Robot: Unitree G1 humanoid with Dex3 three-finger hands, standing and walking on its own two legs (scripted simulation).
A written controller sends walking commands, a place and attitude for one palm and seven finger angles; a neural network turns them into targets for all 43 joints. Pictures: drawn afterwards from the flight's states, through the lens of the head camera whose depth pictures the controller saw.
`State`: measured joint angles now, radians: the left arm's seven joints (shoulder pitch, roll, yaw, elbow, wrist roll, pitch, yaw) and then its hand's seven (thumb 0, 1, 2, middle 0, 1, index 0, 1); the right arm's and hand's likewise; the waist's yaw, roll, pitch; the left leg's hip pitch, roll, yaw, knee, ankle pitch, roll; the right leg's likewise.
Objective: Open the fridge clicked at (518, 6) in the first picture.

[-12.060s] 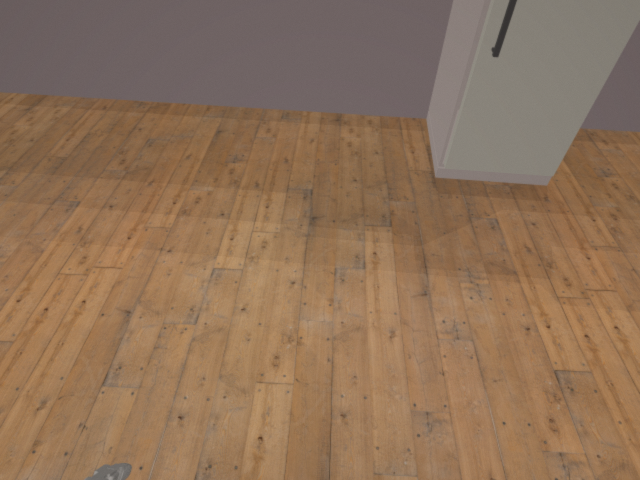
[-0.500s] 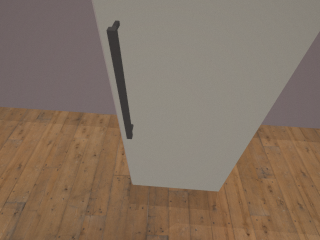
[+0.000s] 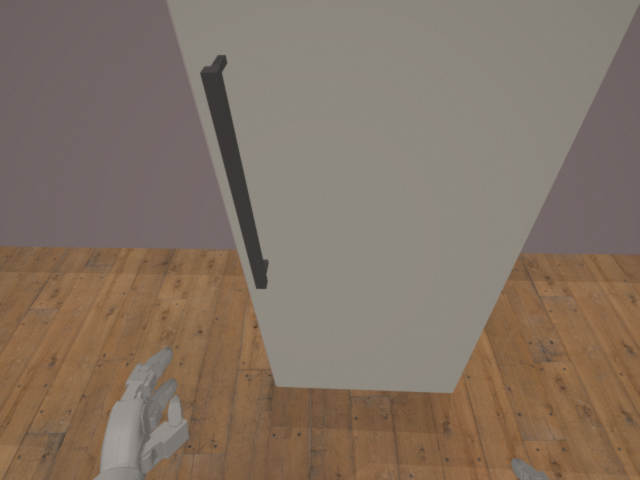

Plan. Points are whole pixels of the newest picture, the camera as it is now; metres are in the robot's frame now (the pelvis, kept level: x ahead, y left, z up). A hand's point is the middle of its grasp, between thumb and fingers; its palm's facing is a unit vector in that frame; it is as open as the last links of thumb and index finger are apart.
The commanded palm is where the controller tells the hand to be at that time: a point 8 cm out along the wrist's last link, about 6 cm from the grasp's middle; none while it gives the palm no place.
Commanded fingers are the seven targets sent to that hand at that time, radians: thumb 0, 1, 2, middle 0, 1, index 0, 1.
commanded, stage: raise the hand to about handle height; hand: left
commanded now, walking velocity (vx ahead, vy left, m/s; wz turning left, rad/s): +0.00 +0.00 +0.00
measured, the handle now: (245, 194) +0.51 +0.13 +0.11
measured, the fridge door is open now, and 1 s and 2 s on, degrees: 0 0 0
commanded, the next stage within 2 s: move the hooked fingers beside the handle in 1.88 s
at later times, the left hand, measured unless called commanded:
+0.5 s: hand (182, 421) +0.20 +0.18 +0.00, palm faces -0.12 -0.99 -0.08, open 10.4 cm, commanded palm +0.16 +0.25 +0.00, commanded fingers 0.00 0.04 0.53 -0.26 -0.86 -0.26 -0.86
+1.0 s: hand (127, 375) +0.24 +0.24 +0.04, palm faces -0.02 -1.00 -0.07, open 13.2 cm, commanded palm +0.21 +0.30 +0.04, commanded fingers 0.00 -0.50 0.30 -0.30 -1.20 -0.30 -1.20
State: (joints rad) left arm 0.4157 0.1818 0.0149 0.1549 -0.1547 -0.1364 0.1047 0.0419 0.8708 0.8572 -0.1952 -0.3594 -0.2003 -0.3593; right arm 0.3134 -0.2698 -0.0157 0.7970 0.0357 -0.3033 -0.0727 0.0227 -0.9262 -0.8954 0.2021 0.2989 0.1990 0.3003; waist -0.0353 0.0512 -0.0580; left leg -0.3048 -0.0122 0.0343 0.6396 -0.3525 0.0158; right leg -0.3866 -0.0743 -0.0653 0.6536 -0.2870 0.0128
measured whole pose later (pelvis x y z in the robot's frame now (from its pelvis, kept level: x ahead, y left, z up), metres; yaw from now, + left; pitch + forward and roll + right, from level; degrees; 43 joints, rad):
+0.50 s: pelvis -0.01 -0.01 -0.07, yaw +1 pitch +13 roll -2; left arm 0.34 0.26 0.19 -0.03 -0.30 -0.42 -0.43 0.01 0.26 0.62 -0.24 -0.72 -0.24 -0.72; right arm 0.16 -0.20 0.04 0.54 0.03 -0.23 -0.04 0.01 -0.90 -0.90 0.20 0.30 0.20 0.30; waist 0.03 0.04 -0.10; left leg -0.83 0.03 -0.04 1.17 -0.58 -0.01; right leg -0.86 -0.05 -0.12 1.10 -0.47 -0.01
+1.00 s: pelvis +0.01 +0.01 -0.04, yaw +0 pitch +10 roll -2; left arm 0.28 0.35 0.34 0.04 -0.37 -0.29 -0.41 0.00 -0.32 0.37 -0.29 -1.09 -0.29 -1.09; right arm 0.26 -0.27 0.01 0.53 0.04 -0.26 -0.07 0.01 -0.91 -0.90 0.20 0.30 0.20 0.30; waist -0.01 0.01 -0.10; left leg -0.62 0.02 0.00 0.97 -0.52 0.02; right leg -0.67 -0.05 -0.08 0.90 -0.40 0.02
